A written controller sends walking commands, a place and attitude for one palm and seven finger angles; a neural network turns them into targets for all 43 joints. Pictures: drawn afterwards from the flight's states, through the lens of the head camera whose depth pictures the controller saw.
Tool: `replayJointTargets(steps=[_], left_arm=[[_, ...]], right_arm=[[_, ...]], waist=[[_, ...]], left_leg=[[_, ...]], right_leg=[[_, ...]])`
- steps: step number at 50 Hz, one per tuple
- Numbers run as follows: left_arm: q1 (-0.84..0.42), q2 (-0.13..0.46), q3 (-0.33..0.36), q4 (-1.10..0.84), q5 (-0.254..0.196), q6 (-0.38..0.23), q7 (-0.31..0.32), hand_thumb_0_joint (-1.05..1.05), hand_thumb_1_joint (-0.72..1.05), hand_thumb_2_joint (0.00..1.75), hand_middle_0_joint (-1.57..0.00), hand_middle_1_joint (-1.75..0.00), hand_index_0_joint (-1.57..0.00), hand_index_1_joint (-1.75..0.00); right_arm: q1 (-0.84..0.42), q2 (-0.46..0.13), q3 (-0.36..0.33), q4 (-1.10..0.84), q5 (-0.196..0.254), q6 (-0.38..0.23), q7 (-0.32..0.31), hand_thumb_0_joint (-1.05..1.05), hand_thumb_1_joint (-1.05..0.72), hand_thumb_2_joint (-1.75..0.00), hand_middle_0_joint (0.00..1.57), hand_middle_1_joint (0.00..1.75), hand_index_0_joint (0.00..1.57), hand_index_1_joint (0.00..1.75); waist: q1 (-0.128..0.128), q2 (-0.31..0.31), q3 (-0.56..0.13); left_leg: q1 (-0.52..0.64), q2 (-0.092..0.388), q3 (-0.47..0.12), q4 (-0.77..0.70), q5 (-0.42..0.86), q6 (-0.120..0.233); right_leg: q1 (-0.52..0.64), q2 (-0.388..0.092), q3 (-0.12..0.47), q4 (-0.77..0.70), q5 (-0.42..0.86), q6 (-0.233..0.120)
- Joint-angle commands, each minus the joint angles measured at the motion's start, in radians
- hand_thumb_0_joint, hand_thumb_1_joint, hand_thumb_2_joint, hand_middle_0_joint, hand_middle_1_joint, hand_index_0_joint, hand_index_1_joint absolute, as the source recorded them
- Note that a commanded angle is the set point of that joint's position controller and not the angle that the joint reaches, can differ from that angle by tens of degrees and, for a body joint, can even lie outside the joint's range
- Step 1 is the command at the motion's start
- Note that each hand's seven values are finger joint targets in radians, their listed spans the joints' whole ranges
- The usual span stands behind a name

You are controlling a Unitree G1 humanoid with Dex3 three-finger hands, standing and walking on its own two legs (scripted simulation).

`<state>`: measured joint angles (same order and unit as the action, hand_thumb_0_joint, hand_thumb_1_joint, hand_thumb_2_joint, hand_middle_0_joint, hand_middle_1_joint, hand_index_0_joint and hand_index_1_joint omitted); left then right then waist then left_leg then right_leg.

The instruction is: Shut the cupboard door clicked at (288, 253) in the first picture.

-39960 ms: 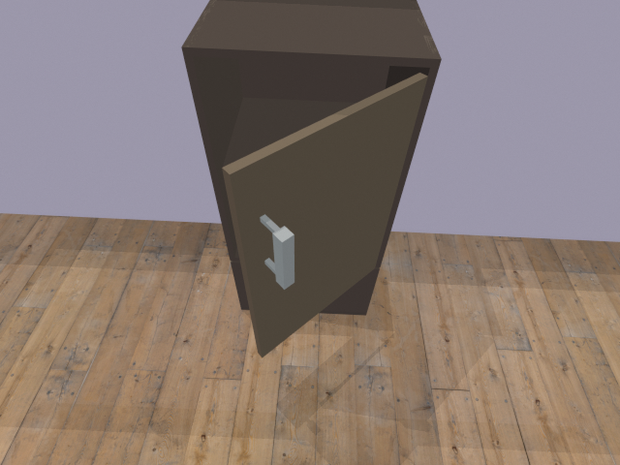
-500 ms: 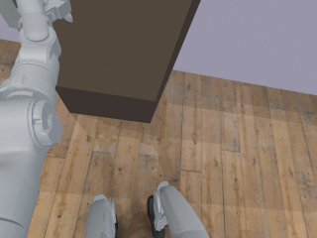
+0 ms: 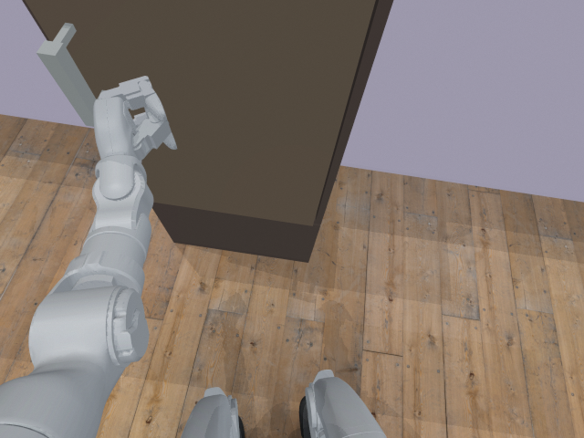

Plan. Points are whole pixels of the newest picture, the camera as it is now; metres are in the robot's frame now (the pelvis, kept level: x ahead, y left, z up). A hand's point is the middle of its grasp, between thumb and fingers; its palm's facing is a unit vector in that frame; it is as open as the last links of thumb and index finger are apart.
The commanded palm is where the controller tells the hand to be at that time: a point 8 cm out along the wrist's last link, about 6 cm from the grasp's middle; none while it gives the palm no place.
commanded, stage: pull the fist back off the door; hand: left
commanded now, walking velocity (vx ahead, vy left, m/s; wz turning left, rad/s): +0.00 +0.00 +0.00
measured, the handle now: (81, 78) +0.62 +0.23 +0.07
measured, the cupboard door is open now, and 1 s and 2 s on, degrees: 0 0 0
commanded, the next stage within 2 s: draw the hand back to the body in 0.10 s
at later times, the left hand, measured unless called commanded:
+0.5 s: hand (139, 150) +0.45 +0.13 +0.10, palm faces +0.10 -0.99 -0.03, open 3.1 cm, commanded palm +0.40 +0.18 +0.12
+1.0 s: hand (1, 251) +0.31 +0.20 +0.17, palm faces +0.23 -0.94 -0.24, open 3.4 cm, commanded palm +0.26 +0.25 +0.20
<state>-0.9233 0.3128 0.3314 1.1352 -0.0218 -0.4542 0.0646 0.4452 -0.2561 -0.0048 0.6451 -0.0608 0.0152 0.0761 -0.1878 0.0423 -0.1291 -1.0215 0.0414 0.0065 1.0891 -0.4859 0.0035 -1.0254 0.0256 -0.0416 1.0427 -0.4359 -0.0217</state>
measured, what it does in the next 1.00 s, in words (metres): rises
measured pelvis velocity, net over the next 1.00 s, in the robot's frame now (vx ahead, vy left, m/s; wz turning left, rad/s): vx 0.02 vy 0.00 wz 0.03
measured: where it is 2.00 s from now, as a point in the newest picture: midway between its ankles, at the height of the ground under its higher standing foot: outside the picture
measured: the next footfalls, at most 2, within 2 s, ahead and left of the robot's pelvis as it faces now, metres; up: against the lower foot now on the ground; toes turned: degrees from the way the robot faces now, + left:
none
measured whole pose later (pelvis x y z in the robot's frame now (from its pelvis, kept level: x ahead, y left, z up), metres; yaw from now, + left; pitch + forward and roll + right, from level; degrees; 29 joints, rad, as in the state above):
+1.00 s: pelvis +0.02 +0.00 +0.08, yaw +2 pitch +0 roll +0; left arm 0.02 0.27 0.11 0.12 -0.07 -0.09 0.07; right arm 0.17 -0.24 0.03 0.56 0.04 0.01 -0.10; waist 0.02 0.05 -0.03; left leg -0.23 0.00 0.01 0.53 -0.30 0.00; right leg -0.25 0.00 -0.03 0.53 -0.28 -0.02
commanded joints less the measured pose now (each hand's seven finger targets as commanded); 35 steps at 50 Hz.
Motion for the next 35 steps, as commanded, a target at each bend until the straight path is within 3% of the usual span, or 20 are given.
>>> replayJointTargets(steps=[1,3,5,7,8,11,12,13,17,20,21,23,24,28,30,32,35], left_arm=[[-0.424,0.097,-0.063,-0.282,-0.014,-0.095,-0.010,0.00,0.90,0.90,-1.30,-1.50,-1.30,-1.50],[-0.433,0.085,-0.071,-0.277,-0.019,-0.104,-0.006,0.00,0.90,0.90,-1.30,-1.50,-1.30,-1.50],[-0.443,0.077,-0.085,-0.234,-0.010,-0.103,-0.001,0.00,0.90,0.90,-1.30,-1.50,-1.30,-1.50],[-0.471,0.049,-0.109,-0.261,-0.008,-0.113,0.005,0.00,0.90,0.90,-1.30,-1.50,-1.30,-1.50],[-0.442,0.074,-0.083,-0.237,-0.005,-0.113,0.009,0.00,0.90,0.90,-1.30,-1.50,-1.30,-1.50],[-0.445,0.028,-0.115,-0.188,-0.004,-0.103,0.016,0.00,0.90,0.90,-1.30,-1.50,-1.30,-1.50],[-0.413,0.094,-0.055,-0.217,-0.006,-0.107,0.021,0.00,0.90,0.90,-1.30,-1.50,-1.30,-1.50],[-0.343,0.114,-0.032,-0.248,-0.008,-0.104,0.020,0.00,0.90,0.90,-1.30,-1.50,-1.30,-1.50],[-0.151,0.134,-0.021,-0.408,-0.034,-0.069,-0.009,0.00,0.90,0.90,-1.30,-1.50,-1.30,-1.50],[-0.058,0.081,-0.067,-0.533,-0.072,-0.016,-0.035,0.00,0.90,0.90,-1.30,-1.50,-1.30,-1.50],[-0.032,0.096,-0.055,-0.570,-0.087,-0.001,-0.041,0.00,0.90,0.90,-1.30,-1.50,-1.30,-1.50],[0.013,0.076,-0.078,-0.665,-0.108,0.011,-0.054,0.00,0.90,0.90,-1.30,-1.50,-1.30,-1.50],[0.042,0.065,-0.088,-0.687,-0.116,0.018,-0.061,0.00,0.90,0.90,-1.30,-1.50,-1.30,-1.50],[0.164,0.050,-0.123,-0.751,-0.131,0.046,-0.094,0.00,0.90,0.90,-1.30,-1.50,-1.30,-1.50],[0.229,0.041,-0.131,-0.783,-0.149,0.071,-0.115,0.00,0.90,0.90,-1.30,-1.50,-1.30,-1.50],[0.298,0.077,-0.103,-0.830,-0.167,0.093,-0.134,0.00,0.90,0.90,-1.27,-1.47,-1.27,-1.47],[0.357,0.059,-0.119,-0.915,-0.190,0.122,-0.160,0.00,0.90,0.90,-1.19,-1.38,-1.19,-1.38]], right_arm=[[0.144,-0.152,-0.073,-0.047,0.010,-0.010,-0.016,0.00,-0.90,-0.90,0.20,0.30,0.20,0.30],[0.133,-0.151,-0.074,-0.037,0.011,-0.006,-0.019,0.00,-0.90,-0.90,0.20,0.30,0.20,0.30],[0.121,-0.151,-0.072,-0.032,0.012,0.002,-0.023,0.00,-0.90,-0.90,0.20,0.30,0.20,0.30],[0.108,-0.148,-0.073,-0.037,0.009,0.002,-0.023,0.00,-0.90,-0.90,0.20,0.30,0.20,0.30],[0.099,-0.151,-0.073,-0.036,0.011,0.004,-0.025,0.00,-0.90,-0.90,0.20,0.30,0.20,0.30],[0.079,-0.148,-0.070,-0.042,0.009,0.011,-0.024,0.00,-0.90,-0.90,0.20,0.30,0.20,0.30],[0.084,-0.155,-0.071,-0.052,0.009,0.014,-0.026,0.00,-0.90,-0.90,0.20,0.30,0.20,0.30],[0.069,-0.153,-0.069,-0.075,0.013,0.019,-0.026,0.00,-0.90,-0.90,0.20,0.30,0.20,0.30],[0.042,-0.141,-0.064,-0.140,0.034,0.031,-0.034,0.00,-0.90,-0.90,0.20,0.30,0.20,0.30],[0.014,-0.130,-0.062,-0.166,0.059,0.030,-0.045,0.00,-0.90,-0.90,0.20,0.30,0.20,0.30],[0.010,-0.131,-0.061,-0.170,0.065,0.029,-0.052,0.00,-0.90,-0.90,0.20,0.30,0.20,0.30],[-0.013,-0.125,-0.058,-0.175,0.076,0.016,-0.064,0.00,-0.90,-0.90,0.20,0.30,0.20,0.30],[-0.021,-0.123,-0.057,-0.172,0.079,0.009,-0.070,0.00,-0.90,-0.90,0.20,0.30,0.20,0.30],[-0.071,-0.118,-0.046,-0.166,0.090,-0.020,-0.084,0.00,-0.90,-0.90,0.20,0.30,0.20,0.30],[-0.097,-0.117,-0.043,-0.173,0.096,-0.032,-0.088,0.00,-0.90,-0.90,0.20,0.30,0.20,0.30],[-0.125,-0.121,-0.039,-0.185,0.101,-0.041,-0.097,0.00,-0.90,-0.90,0.20,0.30,0.20,0.30],[-0.179,-0.113,-0.030,-0.204,0.111,-0.060,-0.105,0.00,-0.90,-0.90,0.20,0.30,0.20,0.30]], waist=[[-0.011,0.076,-0.509],[-0.021,0.075,-0.491],[-0.033,0.036,-0.448],[-0.027,0.092,-0.465],[-0.016,0.080,-0.480],[-0.031,0.039,-0.443],[0.003,0.047,-0.479],[0.038,0.056,-0.544],[0.091,0.004,-0.571],[0.096,-0.034,-0.485],[0.099,-0.070,-0.472],[0.104,-0.049,-0.448],[0.101,-0.070,-0.415],[0.113,-0.022,-0.294],[0.122,-0.037,-0.258],[0.141,-0.039,-0.252],[0.156,-0.028,-0.207]], left_leg=[[0.350,-0.042,-0.014,-0.101,0.374,0.015],[0.383,-0.038,-0.021,-0.091,0.411,0.014],[0.356,-0.038,-0.027,-0.093,0.389,0.014],[0.395,-0.042,-0.027,-0.088,0.408,0.012],[0.402,-0.039,-0.034,-0.086,0.427,0.007],[0.369,-0.041,-0.035,-0.087,0.391,0.009],[0.391,-0.042,-0.036,-0.097,0.426,0.008],[0.409,-0.046,-0.024,-0.105,0.453,0.008],[0.427,-0.047,-0.003,-0.159,0.486,0.013],[0.429,-0.047,0.017,-0.218,0.432,0.019],[0.424,-0.047,0.018,-0.236,0.411,0.022],[0.468,-0.047,0.022,-0.267,0.404,0.024],[0.477,-0.045,0.023,-0.280,0.393,0.025],[0.512,-0.048,0.022,-0.341,0.310,0.025],[0.529,-0.048,0.023,-0.369,0.287,0.026],[0.543,-0.053,0.023,-0.392,0.274,0.028],[0.581,-0.052,0.017,-0.426,0.266,0.027]], right_leg=[[0.337,0.011,0.023,-0.118,0.414,0.007],[0.303,0.010,0.017,-0.112,0.430,0.008],[0.289,0.008,0.017,-0.112,0.410,0.010],[0.266,0.006,0.015,-0.105,0.409,0.005],[0.265,0.004,0.011,-0.096,0.413,0.004],[0.254,0.004,0.010,-0.101,0.389,0.008],[0.291,0.005,0.011,-0.095,0.411,0.003],[0.347,0.004,0.018,-0.094,0.446,0.003],[0.508,0.008,0.028,-0.132,0.536,0.004],[0.578,0.013,0.028,-0.197,0.540,0.010],[0.611,0.014,0.028,-0.214,0.538,0.012],[0.632,0.013,0.029,-0.242,0.535,0.012],[0.635,0.012,0.027,-0.259,0.528,0.014],[0.623,0.006,0.024,-0.320,0.420,0.010],[0.636,0.001,0.024,-0.351,0.389,0.011],[0.671,-0.002,0.029,-0.374,0.360,0.011],[0.681,-0.006,0.022,-0.397,0.336,0.008]])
